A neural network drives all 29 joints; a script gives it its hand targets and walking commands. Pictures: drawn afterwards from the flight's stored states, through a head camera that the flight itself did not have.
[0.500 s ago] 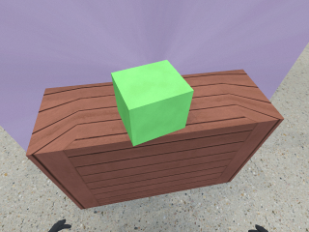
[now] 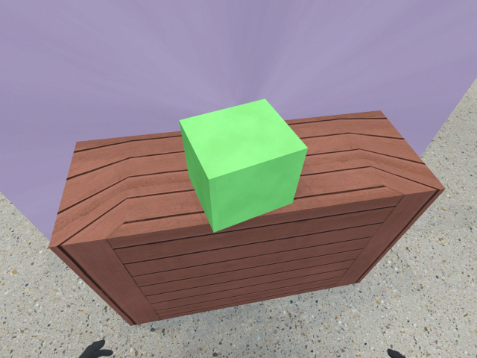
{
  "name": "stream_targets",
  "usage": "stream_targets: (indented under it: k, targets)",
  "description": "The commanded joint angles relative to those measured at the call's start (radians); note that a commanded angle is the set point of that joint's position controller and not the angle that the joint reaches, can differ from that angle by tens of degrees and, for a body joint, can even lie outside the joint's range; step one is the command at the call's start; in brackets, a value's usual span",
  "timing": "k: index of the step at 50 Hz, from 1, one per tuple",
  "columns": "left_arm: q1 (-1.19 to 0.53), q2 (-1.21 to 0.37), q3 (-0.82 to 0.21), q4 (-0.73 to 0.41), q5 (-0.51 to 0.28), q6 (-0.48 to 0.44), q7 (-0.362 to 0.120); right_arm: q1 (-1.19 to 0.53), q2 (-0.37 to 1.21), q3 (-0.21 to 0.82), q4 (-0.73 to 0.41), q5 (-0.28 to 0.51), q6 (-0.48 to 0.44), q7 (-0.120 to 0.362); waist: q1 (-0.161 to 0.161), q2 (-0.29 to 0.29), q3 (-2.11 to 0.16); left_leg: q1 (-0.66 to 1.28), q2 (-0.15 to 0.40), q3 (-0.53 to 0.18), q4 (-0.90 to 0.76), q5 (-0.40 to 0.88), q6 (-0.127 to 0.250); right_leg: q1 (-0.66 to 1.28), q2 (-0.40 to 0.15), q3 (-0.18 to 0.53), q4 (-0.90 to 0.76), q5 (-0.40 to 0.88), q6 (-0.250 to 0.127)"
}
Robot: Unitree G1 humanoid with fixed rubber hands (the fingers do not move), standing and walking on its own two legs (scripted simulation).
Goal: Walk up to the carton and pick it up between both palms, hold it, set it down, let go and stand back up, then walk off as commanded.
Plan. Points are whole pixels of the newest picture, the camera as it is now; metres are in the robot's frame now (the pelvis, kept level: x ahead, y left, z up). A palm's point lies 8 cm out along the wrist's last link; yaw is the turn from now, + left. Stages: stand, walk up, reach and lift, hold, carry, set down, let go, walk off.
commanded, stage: stand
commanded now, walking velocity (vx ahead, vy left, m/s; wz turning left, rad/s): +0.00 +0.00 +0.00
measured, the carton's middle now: (239, 164) +0.53 +0.03 -0.01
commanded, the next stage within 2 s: walk up in 1.54 s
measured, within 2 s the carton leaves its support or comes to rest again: neither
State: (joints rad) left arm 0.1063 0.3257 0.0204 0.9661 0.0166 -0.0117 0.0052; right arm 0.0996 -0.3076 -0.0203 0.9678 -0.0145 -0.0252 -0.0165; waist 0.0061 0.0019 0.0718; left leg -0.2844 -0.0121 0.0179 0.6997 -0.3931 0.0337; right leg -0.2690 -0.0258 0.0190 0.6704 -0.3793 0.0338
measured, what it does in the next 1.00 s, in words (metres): stands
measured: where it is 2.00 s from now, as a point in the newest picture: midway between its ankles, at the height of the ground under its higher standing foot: outside the picture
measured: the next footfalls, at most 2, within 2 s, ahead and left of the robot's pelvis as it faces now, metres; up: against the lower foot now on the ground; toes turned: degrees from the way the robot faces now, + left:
none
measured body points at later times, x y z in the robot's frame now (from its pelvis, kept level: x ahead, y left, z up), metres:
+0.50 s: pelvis -0.02 +0.00 +0.02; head -0.01 +0.01 +0.47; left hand +0.08 +0.28 -0.11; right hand +0.09 -0.28 -0.11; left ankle -0.01 +0.10 -0.72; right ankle -0.01 -0.15 -0.72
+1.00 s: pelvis -0.03 -0.01 +0.03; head -0.03 -0.01 +0.48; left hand +0.05 +0.28 -0.11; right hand +0.06 -0.30 -0.11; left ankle -0.01 +0.10 -0.72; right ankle -0.01 -0.15 -0.72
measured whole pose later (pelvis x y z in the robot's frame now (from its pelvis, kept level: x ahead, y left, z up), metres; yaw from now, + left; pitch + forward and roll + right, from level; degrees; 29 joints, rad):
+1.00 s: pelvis -0.03 -0.01 +0.03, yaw +1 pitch -3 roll +0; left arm 0.11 0.33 0.01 1.13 0.02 -0.02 0.00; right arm 0.11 -0.31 -0.02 1.12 -0.01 -0.02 0.00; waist 0.00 -0.01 0.05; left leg -0.15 -0.01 0.00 0.38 -0.18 0.01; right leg -0.14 -0.03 0.00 0.37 -0.18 0.02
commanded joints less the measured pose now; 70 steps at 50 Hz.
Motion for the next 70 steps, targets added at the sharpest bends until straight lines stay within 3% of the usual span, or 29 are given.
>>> stream_targets:
  k: [1, 3, 5, 7, 8, 13, 15, 16, 18, 19, 23, 24, 25, 26, 27, 28, 30, 35, 38, 39, 44, 47, 49, 55, 62, 64, 65, 68, 70]
  targets:
    - [-0.031, 0.211, 0.040, -0.040, -0.015, -0.031, 0.012, -0.052, -0.226, -0.051, -0.052, -0.001, -0.023, -0.003, 0.004, 0.017, -0.181, 0.102, 0.115, -0.127, -0.183, 0.432, 0.035, 0.064, -0.067, 0.056, -0.109, 0.343, -0.091]
    - [-0.050, 0.218, 0.044, -0.022, -0.004, -0.030, 0.013, -0.043, -0.225, -0.047, -0.030, 0.011, -0.022, -0.003, 0.002, -0.022, -0.147, 0.099, 0.108, -0.118, -0.183, 0.451, 0.019, 0.064, -0.078, 0.066, -0.134, 0.398, -0.088]
    - [-0.027, 0.178, 0.031, -0.024, -0.001, -0.038, 0.014, -0.073, -0.184, -0.033, -0.044, 0.004, -0.023, -0.004, 0.012, 0.037, -0.178, 0.143, 0.112, -0.115, -0.197, 0.489, 0.029, 0.099, -0.076, 0.061, -0.144, 0.420, -0.091]
    - [-0.050, 0.186, 0.027, -0.018, -0.011, -0.031, 0.012, -0.055, -0.230, -0.043, -0.011, 0.014, -0.020, -0.005, 0.003, -0.036, -0.188, 0.134, 0.105, -0.115, -0.195, 0.472, 0.031, 0.100, -0.084, 0.064, -0.156, 0.451, -0.089]
    - [-0.052, 0.161, 0.017, -0.009, -0.009, -0.030, 0.010, -0.051, -0.184, -0.029, -0.012, 0.009, -0.018, 0.003, -0.016, -0.014, -0.155, 0.150, 0.110, -0.105, -0.213, 0.460, 0.023, 0.074, -0.076, 0.070, -0.176, 0.441, -0.078]
    - [-0.060, 0.203, 0.027, 0.019, -0.012, -0.030, 0.012, -0.079, -0.209, -0.029, 0.014, -0.004, -0.018, 0.001, 0.016, -0.004, -0.112, 0.129, 0.110, -0.139, -0.304, 0.377, 0.012, 0.112, -0.084, 0.072, -0.237, 0.300, -0.072]
    - [-0.063, 0.209, 0.021, 0.026, 0.003, -0.022, 0.016, -0.064, -0.228, -0.033, 0.020, 0.009, -0.019, -0.003, -0.014, 0.030, -0.107, 0.139, 0.106, -0.124, -0.302, 0.335, 0.003, 0.108, -0.077, 0.078, -0.270, 0.328, -0.067]
    - [-0.073, 0.199, 0.026, 0.040, 0.004, -0.028, 0.009, -0.085, -0.227, -0.044, 0.022, 0.001, -0.021, -0.006, 0.004, 0.050, -0.062, 0.125, 0.113, -0.124, -0.329, 0.362, 0.008, 0.099, -0.081, 0.067, -0.284, 0.303, -0.064]
    - [-0.078, 0.215, 0.033, 0.036, -0.005, -0.024, 0.013, -0.066, -0.226, -0.042, 0.037, 0.013, -0.012, 0.000, -0.017, 0.044, -0.083, 0.160, 0.118, -0.127, -0.340, 0.382, 0.000, 0.096, -0.072, 0.064, -0.297, 0.279, -0.063]
    - [-0.085, 0.211, 0.027, 0.043, -0.009, -0.029, 0.008, -0.078, -0.198, -0.029, 0.028, 0.009, -0.017, 0.003, -0.017, -0.016, -0.099, 0.183, 0.122, -0.138, -0.337, 0.374, 0.009, 0.094, -0.067, 0.060, -0.303, 0.254, -0.060]
    - [-0.072, 0.155, 0.016, 0.060, 0.006, -0.024, 0.010, -0.074, -0.234, -0.043, 0.045, 0.013, -0.020, 0.008, -0.009, 0.016, -0.080, 0.142, 0.131, -0.148, -0.392, 0.294, -0.002, 0.110, -0.081, 0.055, -0.325, 0.232, -0.065]
    - [-0.054, 0.157, 0.013, 0.055, -0.009, -0.030, 0.005, -0.109, -0.221, -0.035, 0.029, 0.001, -0.021, 0.008, 0.028, 0.004, -0.084, 0.115, 0.136, -0.154, -0.382, 0.292, 0.018, 0.157, -0.088, 0.064, -0.331, 0.252, -0.061]
    - [-0.089, 0.191, 0.023, 0.061, -0.009, -0.030, 0.002, -0.080, -0.197, -0.035, 0.019, 0.006, -0.021, 0.010, -0.007, -0.049, -0.112, 0.140, 0.135, -0.144, -0.409, 0.275, -0.003, 0.157, -0.085, 0.053, -0.325, 0.240, -0.055]
    - [-0.085, 0.185, 0.023, 0.055, -0.005, -0.035, 0.003, -0.090, -0.216, -0.040, 0.035, 0.000, -0.022, 0.007, 0.011, 0.009, -0.088, 0.143, 0.117, -0.138, -0.388, 0.306, -0.002, 0.153, -0.083, 0.063, -0.348, 0.260, -0.053]
    - [-0.066, 0.229, 0.026, 0.070, 0.001, -0.040, 0.013, -0.069, -0.201, -0.029, 0.044, 0.002, -0.016, 0.014, 0.009, -0.046, -0.118, 0.133, 0.124, -0.142, -0.401, 0.274, -0.002, 0.169, -0.093, 0.071, -0.337, 0.244, -0.057]
    - [-0.065, 0.213, 0.037, 0.074, -0.003, -0.035, 0.009, -0.093, -0.186, -0.035, 0.042, -0.004, -0.022, 0.013, 0.006, 0.025, -0.119, 0.126, 0.121, -0.131, -0.401, 0.243, -0.002, 0.184, -0.090, 0.083, -0.356, 0.232, -0.049]
    - [-0.078, 0.207, 0.037, 0.070, -0.001, -0.035, 0.007, -0.085, -0.205, -0.038, 0.043, 0.018, -0.023, 0.018, -0.001, 0.038, -0.096, 0.088, 0.114, -0.136, -0.429, 0.258, -0.013, 0.185, -0.090, 0.067, -0.344, 0.241, -0.054]
    - [-0.089, 0.171, 0.018, 0.074, -0.005, -0.029, 0.008, -0.049, -0.235, -0.047, 0.073, 0.008, -0.022, 0.009, -0.008, -0.034, -0.082, 0.148, 0.126, -0.139, -0.412, 0.292, -0.007, 0.118, -0.097, 0.072, -0.373, 0.217, -0.064]
    - [-0.035, 0.214, 0.019, 0.094, -0.003, -0.035, 0.002, -0.045, -0.214, -0.047, 0.076, 0.011, -0.011, 0.014, -0.015, 0.000, -0.080, 0.121, 0.132, -0.157, -0.420, 0.184, 0.000, 0.132, -0.086, 0.065, -0.376, 0.188, -0.048]
    - [-0.071, 0.228, 0.028, 0.101, -0.001, -0.028, 0.002, -0.059, -0.211, -0.038, 0.073, 0.005, -0.011, 0.007, -0.001, -0.066, -0.060, 0.091, 0.123, -0.144, -0.433, 0.151, -0.004, 0.126, -0.087, 0.062, -0.378, 0.150, -0.039]
    - [-0.066, 0.196, 0.022, 0.098, 0.000, -0.040, 0.001, -0.044, -0.221, -0.036, 0.084, 0.001, -0.013, 0.005, -0.015, 0.021, -0.104, 0.153, 0.115, -0.130, -0.415, 0.224, -0.006, 0.120, -0.097, 0.085, -0.394, 0.179, -0.062]
    - [-0.076, 0.190, 0.022, 0.092, -0.002, -0.033, 0.000, -0.092, -0.234, -0.043, 0.073, 0.005, -0.019, 0.006, 0.001, -0.017, -0.090, 0.124, 0.117, -0.138, -0.431, 0.214, -0.007, 0.128, -0.091, 0.076, -0.386, 0.220, -0.059]
    - [-0.064, 0.211, 0.025, 0.105, -0.001, -0.030, 0.004, -0.039, -0.238, -0.038, 0.071, 0.005, -0.018, 0.012, -0.004, 0.052, -0.046, 0.113, 0.121, -0.124, -0.423, 0.235, -0.014, 0.097, -0.095, 0.099, -0.385, 0.200, -0.067]
    - [-0.025, 0.189, 0.020, 0.117, -0.001, -0.027, 0.000, -0.006, -0.210, -0.025, 0.071, 0.007, -0.013, 0.008, -0.009, -0.034, -0.010, 0.124, 0.120, -0.116, -0.397, 0.218, -0.007, 0.065, -0.089, 0.095, -0.410, 0.159, -0.052]
    - [-0.035, 0.217, 0.021, 0.105, -0.002, -0.031, 0.005, -0.039, -0.220, -0.038, 0.073, 0.013, -0.003, 0.008, -0.002, 0.027, -0.091, 0.136, 0.124, -0.131, -0.426, 0.249, -0.012, 0.138, -0.096, 0.100, -0.390, 0.206, -0.055]
    - [-0.069, 0.225, 0.020, 0.115, -0.006, -0.025, 0.007, -0.065, -0.232, -0.039, 0.071, 0.008, -0.016, 0.009, -0.010, -0.060, -0.084, 0.154, 0.139, -0.140, -0.427, 0.247, -0.006, 0.100, -0.100, 0.095, -0.395, 0.219, -0.064]
    - [-0.076, 0.191, 0.022, 0.101, 0.002, -0.025, 0.007, -0.062, -0.239, -0.042, 0.082, 0.005, -0.014, 0.006, 0.012, 0.035, -0.070, 0.122, 0.125, -0.131, -0.419, 0.234, -0.005, 0.121, -0.097, 0.085, -0.399, 0.236, -0.062]
    - [-0.056, 0.232, 0.027, 0.110, 0.003, -0.024, 0.004, -0.018, -0.243, -0.047, 0.084, 0.006, -0.012, 0.009, -0.010, -0.027, -0.100, 0.179, 0.135, -0.120, -0.408, 0.252, -0.012, 0.102, -0.101, 0.102, -0.399, 0.209, -0.067]
    - [-0.019, 0.199, 0.019, 0.119, -0.003, -0.021, 0.006, -0.011, -0.219, -0.040, 0.083, -0.002, -0.007, 0.010, 0.000, 0.016, -0.079, 0.146, 0.143, -0.128, -0.416, 0.270, -0.002, 0.146, -0.096, 0.097, -0.393, 0.249, -0.065]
